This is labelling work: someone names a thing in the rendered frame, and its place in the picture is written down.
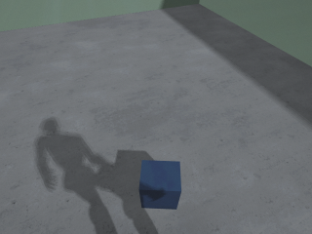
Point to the carton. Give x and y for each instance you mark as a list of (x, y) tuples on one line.
[(159, 184)]

